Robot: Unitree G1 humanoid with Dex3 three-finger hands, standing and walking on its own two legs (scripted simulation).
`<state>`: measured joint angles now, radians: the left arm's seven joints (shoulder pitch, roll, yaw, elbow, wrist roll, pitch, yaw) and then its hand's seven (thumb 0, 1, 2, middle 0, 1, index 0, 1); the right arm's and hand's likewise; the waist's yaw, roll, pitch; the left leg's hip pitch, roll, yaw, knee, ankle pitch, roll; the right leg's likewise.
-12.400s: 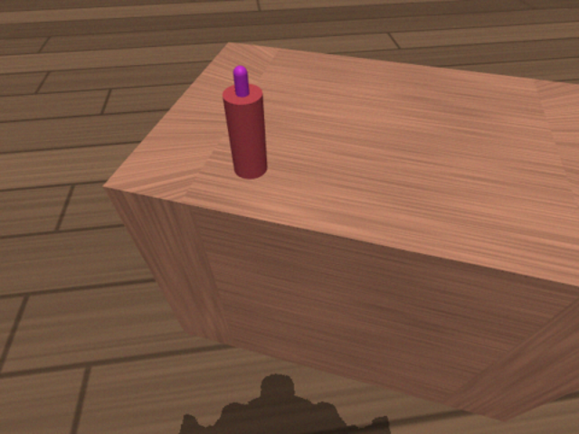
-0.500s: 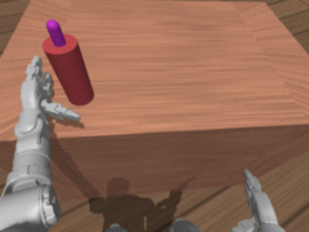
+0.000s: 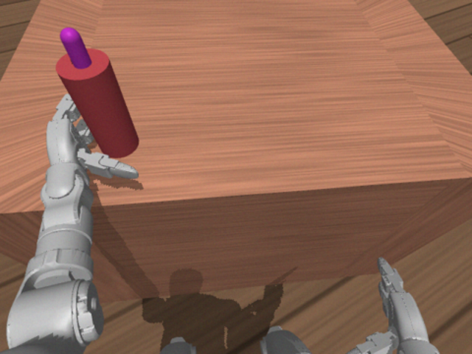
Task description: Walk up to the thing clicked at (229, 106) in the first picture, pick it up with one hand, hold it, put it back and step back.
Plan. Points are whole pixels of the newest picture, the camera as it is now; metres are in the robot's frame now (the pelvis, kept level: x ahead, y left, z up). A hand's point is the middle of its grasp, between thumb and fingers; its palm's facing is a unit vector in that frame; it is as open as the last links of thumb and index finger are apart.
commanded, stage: close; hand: left
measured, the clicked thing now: (98, 98) +0.50 +0.18 +0.14
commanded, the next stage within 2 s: settle in 0.48 s
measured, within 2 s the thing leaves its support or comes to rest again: leaves its support in 0.90 s
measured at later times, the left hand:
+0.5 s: hand (105, 129) +0.48 +0.18 +0.09, palm faces +0.10 -0.99 +0.03, open 10.0 cm
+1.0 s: hand (105, 130) +0.46 +0.17 +0.11, palm faces +0.11 -0.99 -0.01, open 10.5 cm
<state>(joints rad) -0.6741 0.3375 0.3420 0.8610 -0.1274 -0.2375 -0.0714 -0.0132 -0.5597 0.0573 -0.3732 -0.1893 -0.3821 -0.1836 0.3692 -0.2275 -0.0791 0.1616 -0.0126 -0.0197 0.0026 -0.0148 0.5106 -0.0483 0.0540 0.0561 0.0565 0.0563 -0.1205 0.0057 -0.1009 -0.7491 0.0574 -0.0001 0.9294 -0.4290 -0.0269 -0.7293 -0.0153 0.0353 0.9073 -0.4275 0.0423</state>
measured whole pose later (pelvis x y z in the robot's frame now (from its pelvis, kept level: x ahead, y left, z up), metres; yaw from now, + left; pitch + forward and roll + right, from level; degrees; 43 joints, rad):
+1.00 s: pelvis +0.01 +0.00 +0.01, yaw +0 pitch +12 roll -1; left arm -0.62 0.32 0.28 0.73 -0.13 -0.13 -0.06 -0.04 -0.60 0.98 -0.80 -1.12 -0.83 -1.15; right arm 0.35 -0.22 -0.07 0.21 0.00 0.03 0.00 -0.01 0.52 -0.06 0.05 0.06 0.06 0.06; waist -0.10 0.01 -0.11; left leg -0.68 0.06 -0.01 0.89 -0.43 -0.03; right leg -0.65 -0.02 0.03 0.87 -0.43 0.04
